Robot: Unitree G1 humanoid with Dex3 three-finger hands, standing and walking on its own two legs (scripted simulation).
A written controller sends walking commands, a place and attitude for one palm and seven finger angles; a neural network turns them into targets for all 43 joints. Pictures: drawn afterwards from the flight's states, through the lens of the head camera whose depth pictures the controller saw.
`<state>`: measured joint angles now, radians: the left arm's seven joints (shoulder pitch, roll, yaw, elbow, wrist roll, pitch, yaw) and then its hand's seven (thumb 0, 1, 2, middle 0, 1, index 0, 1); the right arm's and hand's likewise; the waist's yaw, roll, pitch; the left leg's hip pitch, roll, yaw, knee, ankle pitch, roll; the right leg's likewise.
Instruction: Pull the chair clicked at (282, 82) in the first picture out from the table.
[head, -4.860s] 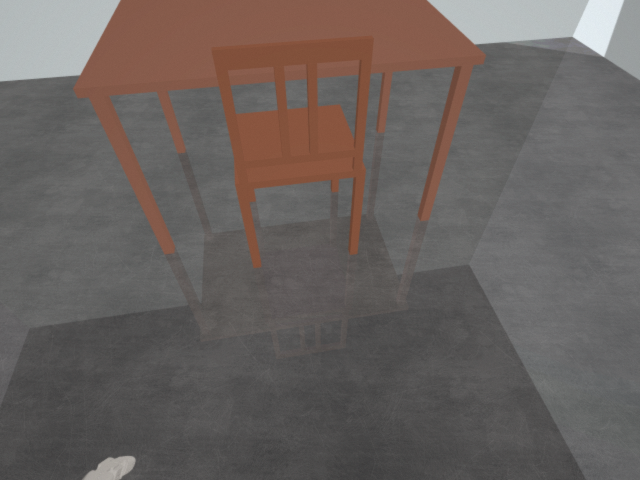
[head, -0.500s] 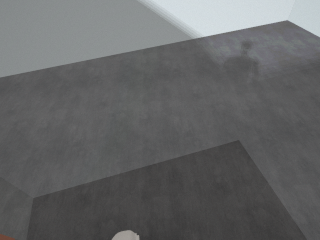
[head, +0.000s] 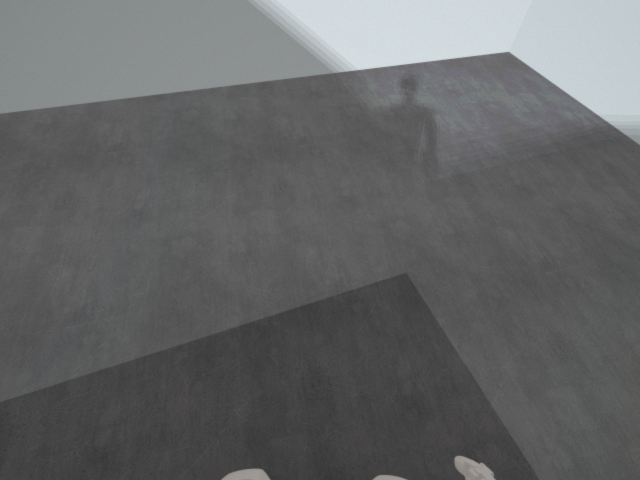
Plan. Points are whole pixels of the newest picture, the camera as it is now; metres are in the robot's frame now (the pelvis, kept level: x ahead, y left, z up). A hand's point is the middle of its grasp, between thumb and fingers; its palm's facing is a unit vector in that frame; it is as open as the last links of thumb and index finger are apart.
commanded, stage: walk to a spot facing it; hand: left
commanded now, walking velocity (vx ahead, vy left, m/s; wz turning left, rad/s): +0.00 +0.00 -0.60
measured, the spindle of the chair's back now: out of the picture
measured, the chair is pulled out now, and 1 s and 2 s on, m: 0.00 0.00 0.00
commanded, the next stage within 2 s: turn to face it in 0.50 s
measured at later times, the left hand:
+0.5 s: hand (235, 411) +0.23 +0.15 -0.16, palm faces -0.29 -0.94 -0.18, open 7.4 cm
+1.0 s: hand (242, 425) +0.21 +0.13 -0.17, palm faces -0.17 -0.97 -0.19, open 7.3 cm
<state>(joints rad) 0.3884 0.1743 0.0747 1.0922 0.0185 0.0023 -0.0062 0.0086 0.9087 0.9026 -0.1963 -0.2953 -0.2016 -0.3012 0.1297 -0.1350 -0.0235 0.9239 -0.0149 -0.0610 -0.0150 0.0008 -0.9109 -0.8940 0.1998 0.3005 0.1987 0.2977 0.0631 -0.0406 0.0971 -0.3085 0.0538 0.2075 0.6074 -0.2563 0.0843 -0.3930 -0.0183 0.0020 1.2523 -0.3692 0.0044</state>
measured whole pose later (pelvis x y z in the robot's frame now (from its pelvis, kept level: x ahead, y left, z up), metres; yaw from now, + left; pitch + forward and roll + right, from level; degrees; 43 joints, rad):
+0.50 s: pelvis +0.07 +0.01 +0.01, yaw -16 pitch +0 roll -1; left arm 0.12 0.18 0.08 0.93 0.02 0.08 -0.02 0.00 0.91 0.90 -0.19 -0.29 -0.20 -0.30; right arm 0.36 -0.14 -0.05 1.02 -0.02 -0.01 -0.02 0.00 -0.91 -0.89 0.20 0.30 0.20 0.30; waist -0.06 0.01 0.09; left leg -0.16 0.13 0.47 0.53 -0.36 0.06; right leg -0.42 -0.08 -0.10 0.86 -0.37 0.05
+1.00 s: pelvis +0.09 -0.02 +0.00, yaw -12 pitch -2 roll -2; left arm 0.18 0.17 0.05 0.97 0.02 0.00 0.03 0.00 0.91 0.90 -0.20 -0.30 -0.20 -0.30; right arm 0.21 -0.17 -0.06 0.99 -0.01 0.05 0.00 0.00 -0.91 -0.89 0.20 0.30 0.19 0.30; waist -0.01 0.00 0.06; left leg -0.34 0.07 0.12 0.72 -0.36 -0.06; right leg -0.16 -0.06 -0.25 0.59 -0.39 -0.02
